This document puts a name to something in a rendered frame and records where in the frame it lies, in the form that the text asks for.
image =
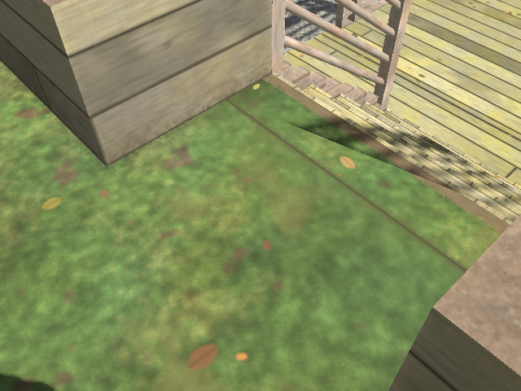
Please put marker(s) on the stairs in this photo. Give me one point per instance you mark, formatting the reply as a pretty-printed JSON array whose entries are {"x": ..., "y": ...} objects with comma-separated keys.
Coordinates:
[{"x": 423, "y": 160}]

